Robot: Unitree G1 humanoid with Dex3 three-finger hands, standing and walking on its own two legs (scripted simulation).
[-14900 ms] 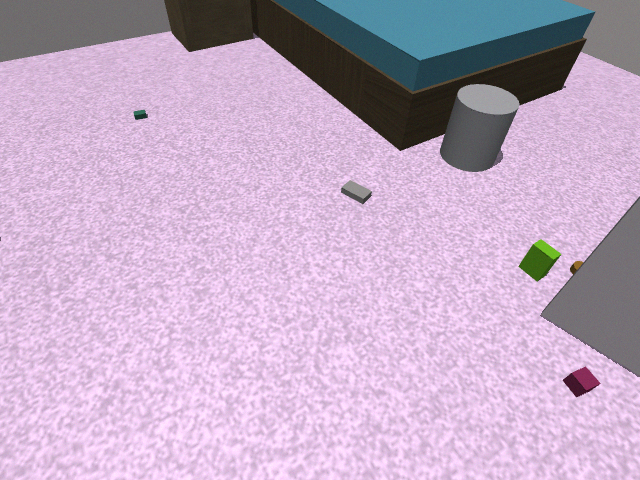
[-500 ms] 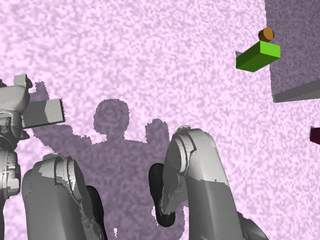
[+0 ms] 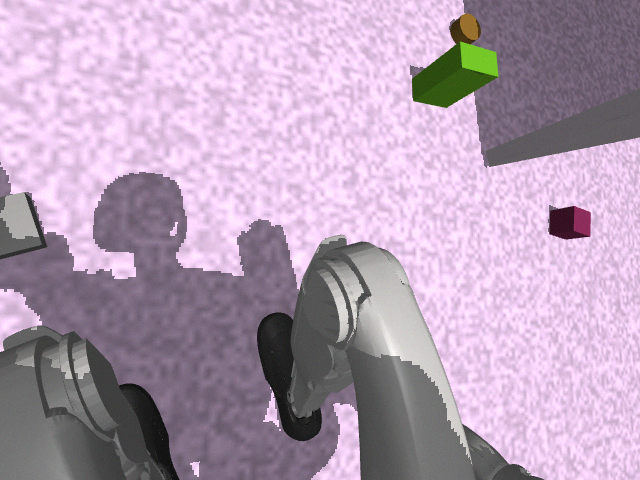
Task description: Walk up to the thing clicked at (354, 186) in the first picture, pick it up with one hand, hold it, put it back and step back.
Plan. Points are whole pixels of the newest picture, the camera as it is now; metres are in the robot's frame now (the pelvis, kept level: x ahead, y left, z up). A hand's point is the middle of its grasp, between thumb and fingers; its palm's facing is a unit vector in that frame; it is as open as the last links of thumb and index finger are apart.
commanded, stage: rest palm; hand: left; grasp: from above
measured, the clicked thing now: out of the picture +0.43 +0.27 -0.29
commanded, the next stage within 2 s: close in 1.02 s
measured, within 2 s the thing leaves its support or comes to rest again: neither
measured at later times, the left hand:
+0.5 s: hand out of the picture +0.44 +0.27 -0.25, palm faces -0.42 -0.10 -0.90, open 14.4 cm
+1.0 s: hand out of the picture +0.43 +0.28 -0.26, palm faces -0.46 -0.10 -0.88, open 14.3 cm
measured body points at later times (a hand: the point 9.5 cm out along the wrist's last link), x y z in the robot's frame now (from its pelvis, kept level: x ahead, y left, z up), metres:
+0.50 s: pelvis +0.00 +0.00 +0.00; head +0.26 +0.12 +0.34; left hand +0.46 +0.28 -0.20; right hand +0.04 -0.25 -0.06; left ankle +0.06 +0.11 -0.27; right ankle +0.11 -0.11 -0.27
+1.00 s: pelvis +0.00 +0.00 +0.00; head +0.27 +0.12 +0.33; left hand +0.45 +0.28 -0.21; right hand +0.04 -0.24 -0.06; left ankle +0.06 +0.11 -0.27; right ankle +0.11 -0.11 -0.27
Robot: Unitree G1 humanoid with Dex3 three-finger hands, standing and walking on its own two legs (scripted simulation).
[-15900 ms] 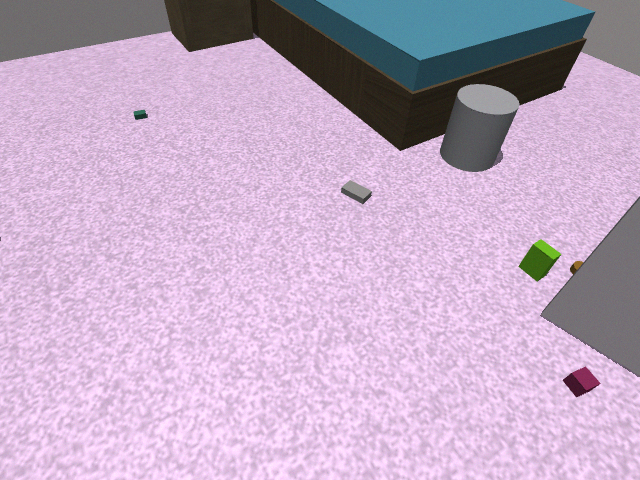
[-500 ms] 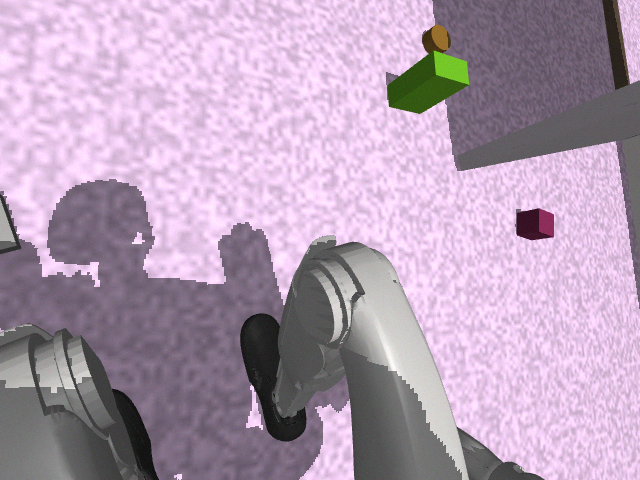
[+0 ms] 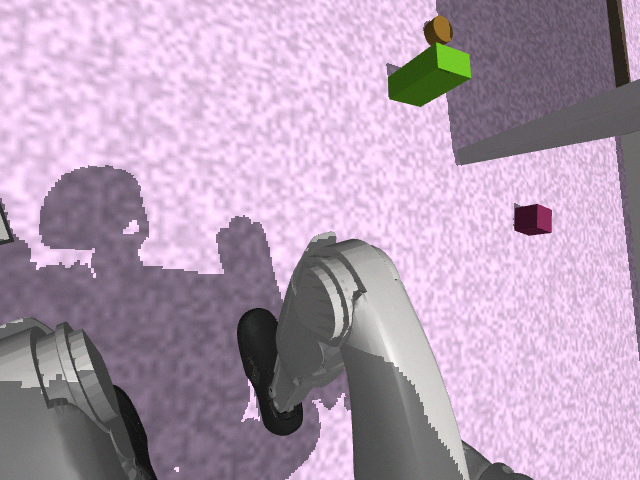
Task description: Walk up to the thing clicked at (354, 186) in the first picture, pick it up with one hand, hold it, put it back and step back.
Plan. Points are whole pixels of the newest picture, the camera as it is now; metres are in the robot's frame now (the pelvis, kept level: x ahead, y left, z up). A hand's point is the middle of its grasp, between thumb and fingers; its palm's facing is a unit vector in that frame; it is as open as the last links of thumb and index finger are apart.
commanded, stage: rest palm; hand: left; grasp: from above
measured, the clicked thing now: out of the picture +0.42 +0.29 -0.29
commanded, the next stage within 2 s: close in 0.02 s
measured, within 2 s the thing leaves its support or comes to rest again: neither
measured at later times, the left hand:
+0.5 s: hand out of the picture +0.43 +0.30 -0.27, palm faces -0.47 -0.13 -0.87, open 13.9 cm
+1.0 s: hand out of the picture +0.42 +0.30 -0.26, palm faces -0.46 -0.12 -0.88, open 12.7 cm
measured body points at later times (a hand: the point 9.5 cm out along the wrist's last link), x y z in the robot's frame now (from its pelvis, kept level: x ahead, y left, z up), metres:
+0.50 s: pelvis +0.00 +0.00 +0.00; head +0.28 +0.13 +0.33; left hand +0.45 +0.30 -0.22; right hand +0.06 -0.24 -0.05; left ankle +0.06 +0.11 -0.27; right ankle +0.12 -0.10 -0.27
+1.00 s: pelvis +0.00 +0.00 +0.01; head +0.27 +0.14 +0.33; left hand +0.44 +0.30 -0.21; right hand +0.07 -0.24 -0.04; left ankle +0.06 +0.11 -0.27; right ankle +0.12 -0.10 -0.27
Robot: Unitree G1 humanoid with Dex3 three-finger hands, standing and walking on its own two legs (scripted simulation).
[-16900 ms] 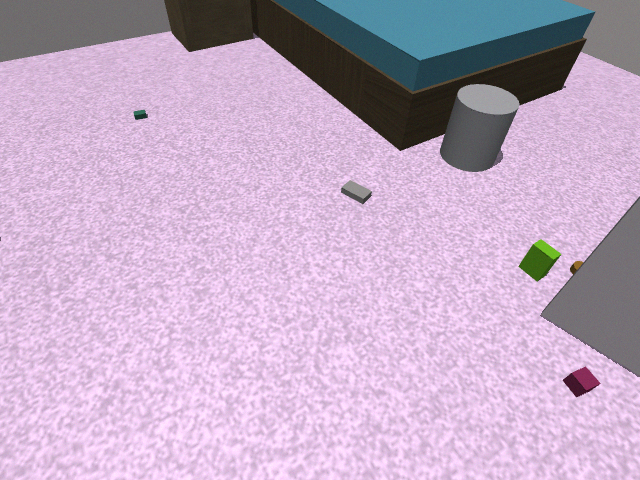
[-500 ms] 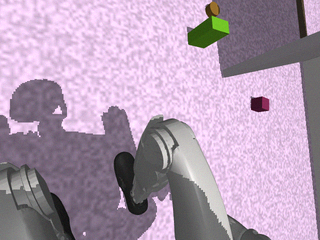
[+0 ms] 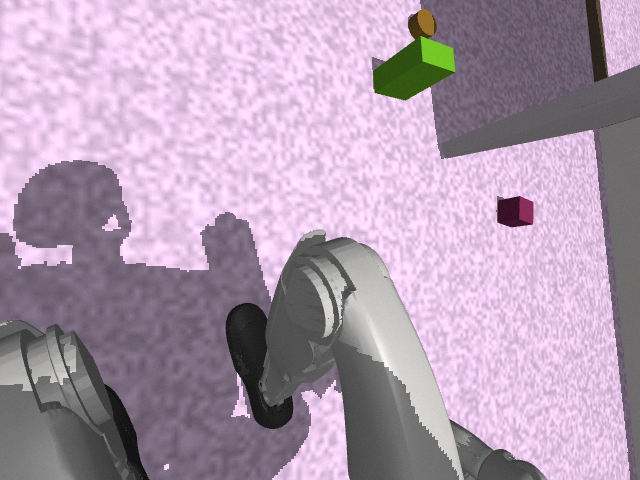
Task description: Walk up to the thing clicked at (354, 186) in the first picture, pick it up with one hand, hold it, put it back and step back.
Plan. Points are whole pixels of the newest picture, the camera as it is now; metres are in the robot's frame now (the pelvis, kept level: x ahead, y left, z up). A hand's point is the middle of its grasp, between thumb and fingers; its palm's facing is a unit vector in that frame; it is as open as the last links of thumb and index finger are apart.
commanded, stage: close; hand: left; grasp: from above
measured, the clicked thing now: out of the picture +0.42 +0.30 -0.30
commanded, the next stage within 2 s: settle in 0.86 s
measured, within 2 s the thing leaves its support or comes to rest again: leaves its support in 1.30 s
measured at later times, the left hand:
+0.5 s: hand out of the picture +0.41 +0.30 -0.27, palm faces -0.46 -0.13 -0.88, open 10.9 cm
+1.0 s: hand out of the picture +0.42 +0.30 -0.26, palm faces -0.45 -0.13 -0.89, open 9.8 cm
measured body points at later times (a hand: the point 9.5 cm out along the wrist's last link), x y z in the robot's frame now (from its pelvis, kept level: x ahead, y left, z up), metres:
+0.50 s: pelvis +0.00 +0.00 +0.00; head +0.27 +0.14 +0.33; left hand +0.43 +0.31 -0.22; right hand +0.07 -0.24 -0.05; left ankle +0.06 +0.11 -0.28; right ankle +0.13 -0.10 -0.28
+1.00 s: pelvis +0.00 +0.00 +0.00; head +0.27 +0.13 +0.33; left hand +0.44 +0.31 -0.21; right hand +0.07 -0.24 -0.05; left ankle +0.06 +0.11 -0.28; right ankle +0.13 -0.10 -0.28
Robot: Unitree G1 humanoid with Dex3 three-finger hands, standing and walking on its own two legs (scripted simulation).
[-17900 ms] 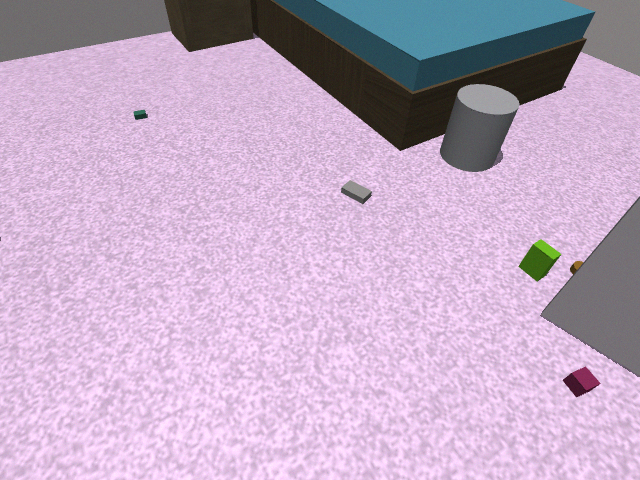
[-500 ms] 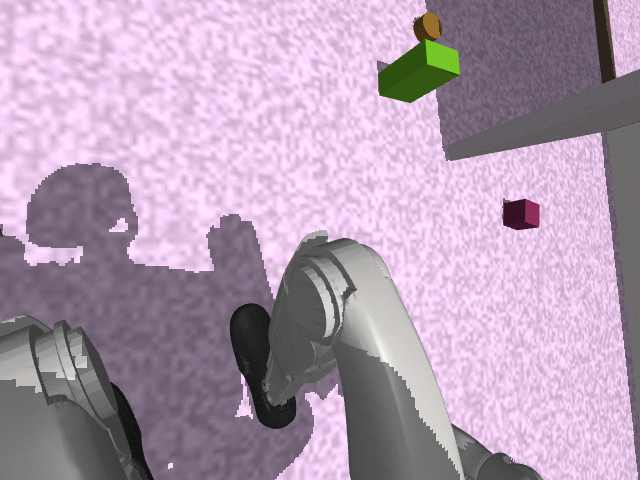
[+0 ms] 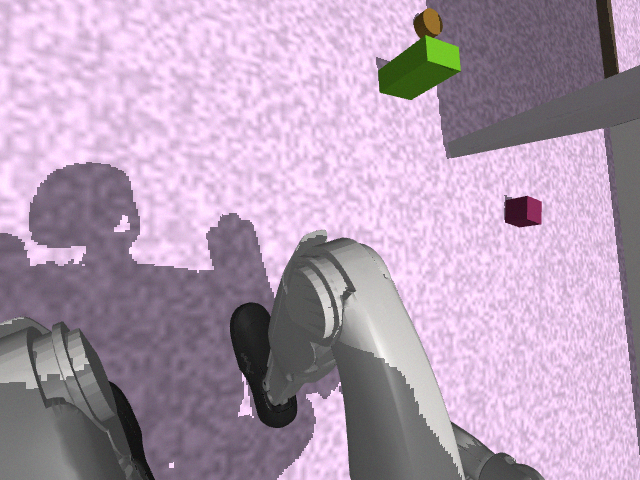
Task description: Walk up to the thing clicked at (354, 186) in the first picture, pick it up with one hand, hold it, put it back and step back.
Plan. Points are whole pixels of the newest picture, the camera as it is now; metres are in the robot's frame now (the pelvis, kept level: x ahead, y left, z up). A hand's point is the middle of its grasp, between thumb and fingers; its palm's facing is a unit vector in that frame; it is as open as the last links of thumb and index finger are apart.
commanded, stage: settle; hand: left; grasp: from above
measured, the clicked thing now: out of the picture +0.44 +0.30 -0.30
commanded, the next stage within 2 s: lift in 0.82 s
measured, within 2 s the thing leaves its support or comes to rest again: leaves its support in 0.30 s
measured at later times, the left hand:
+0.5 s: hand out of the picture +0.43 +0.31 -0.22, palm faces -0.36 -0.14 -0.92, open 9.8 cm
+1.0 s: hand out of the picture +0.41 +0.31 -0.14, palm faces -0.43 -0.10 -0.90, open 9.8 cm
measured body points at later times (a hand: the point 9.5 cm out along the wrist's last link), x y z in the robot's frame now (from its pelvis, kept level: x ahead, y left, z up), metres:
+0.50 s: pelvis +0.01 +0.00 +0.00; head +0.25 +0.12 +0.36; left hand +0.44 +0.32 -0.17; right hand +0.08 -0.25 -0.07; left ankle +0.06 +0.11 -0.28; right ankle +0.13 -0.10 -0.28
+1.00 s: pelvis +0.00 -0.01 +0.03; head +0.22 +0.08 +0.41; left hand +0.43 +0.31 -0.09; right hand +0.09 -0.28 -0.07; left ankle +0.06 +0.11 -0.28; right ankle +0.13 -0.10 -0.28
